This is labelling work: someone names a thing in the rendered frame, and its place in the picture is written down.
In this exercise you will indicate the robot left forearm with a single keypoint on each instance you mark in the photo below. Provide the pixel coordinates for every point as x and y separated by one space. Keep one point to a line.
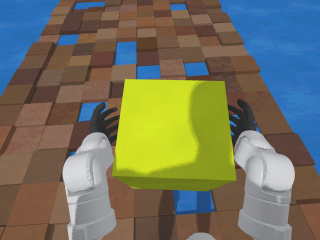
86 186

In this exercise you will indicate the robot left hand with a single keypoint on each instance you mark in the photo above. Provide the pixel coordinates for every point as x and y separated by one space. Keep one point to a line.
98 125

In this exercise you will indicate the robot right hand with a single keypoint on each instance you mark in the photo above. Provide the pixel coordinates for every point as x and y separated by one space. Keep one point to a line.
245 122

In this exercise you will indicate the robot right forearm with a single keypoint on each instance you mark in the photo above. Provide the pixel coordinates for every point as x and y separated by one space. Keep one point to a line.
268 188

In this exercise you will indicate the carton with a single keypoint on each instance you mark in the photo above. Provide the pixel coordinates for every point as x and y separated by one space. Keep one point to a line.
174 135

